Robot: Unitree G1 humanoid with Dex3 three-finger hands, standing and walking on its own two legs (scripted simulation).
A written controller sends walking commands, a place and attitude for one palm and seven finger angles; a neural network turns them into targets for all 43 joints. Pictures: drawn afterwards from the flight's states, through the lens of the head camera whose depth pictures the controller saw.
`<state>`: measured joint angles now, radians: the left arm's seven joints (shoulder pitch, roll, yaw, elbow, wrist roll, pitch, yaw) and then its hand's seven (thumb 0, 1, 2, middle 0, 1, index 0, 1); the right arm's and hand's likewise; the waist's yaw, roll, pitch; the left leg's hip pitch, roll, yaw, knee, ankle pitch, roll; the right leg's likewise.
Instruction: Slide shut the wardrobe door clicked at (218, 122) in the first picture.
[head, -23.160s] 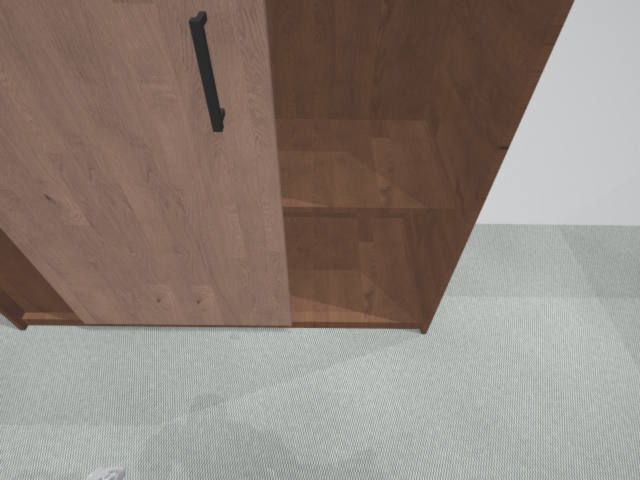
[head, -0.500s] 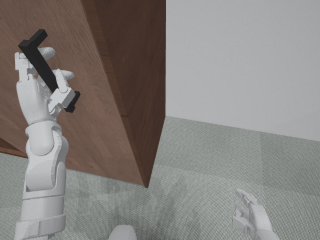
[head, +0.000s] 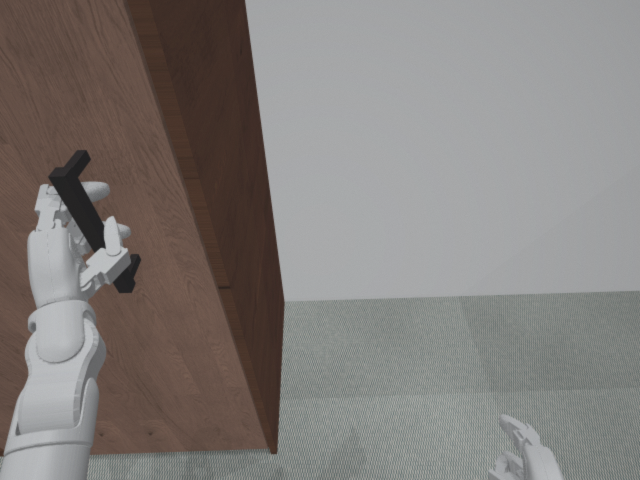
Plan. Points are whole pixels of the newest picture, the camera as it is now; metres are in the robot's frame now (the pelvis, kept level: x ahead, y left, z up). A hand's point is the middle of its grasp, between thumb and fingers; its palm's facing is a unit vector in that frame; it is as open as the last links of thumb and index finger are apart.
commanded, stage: stop walking and hold the door there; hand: left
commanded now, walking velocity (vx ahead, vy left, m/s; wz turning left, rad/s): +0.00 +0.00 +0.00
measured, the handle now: (104, 227) +0.36 +0.27 +0.17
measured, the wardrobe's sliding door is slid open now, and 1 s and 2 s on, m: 0.00 0.00 0.00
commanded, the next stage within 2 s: loosen the grip on the handle in 1.16 s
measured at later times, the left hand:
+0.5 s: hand (116, 253) +0.31 +0.24 +0.17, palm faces +0.26 -0.96 -0.08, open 6.2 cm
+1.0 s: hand (120, 252) +0.32 +0.23 +0.17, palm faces +0.33 -0.94 -0.10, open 6.3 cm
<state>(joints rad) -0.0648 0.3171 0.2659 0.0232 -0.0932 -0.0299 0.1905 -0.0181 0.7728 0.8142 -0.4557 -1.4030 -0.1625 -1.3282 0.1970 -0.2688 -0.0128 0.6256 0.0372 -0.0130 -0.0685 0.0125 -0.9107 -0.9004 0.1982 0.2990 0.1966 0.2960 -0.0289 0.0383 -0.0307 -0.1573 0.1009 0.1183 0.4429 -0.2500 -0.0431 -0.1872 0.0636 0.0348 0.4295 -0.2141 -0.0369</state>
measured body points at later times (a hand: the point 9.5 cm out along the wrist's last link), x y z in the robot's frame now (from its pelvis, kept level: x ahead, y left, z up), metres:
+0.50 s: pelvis -0.01 +0.07 +0.00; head -0.03 +0.06 +0.45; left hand +0.29 +0.29 +0.18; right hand +0.16 -0.14 -0.10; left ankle -0.01 +0.14 -0.74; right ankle +0.01 -0.09 -0.74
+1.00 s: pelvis +0.01 +0.05 +0.00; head +0.00 +0.03 +0.45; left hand +0.29 +0.28 +0.18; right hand +0.19 -0.17 -0.10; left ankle -0.01 +0.14 -0.74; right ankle +0.01 -0.09 -0.74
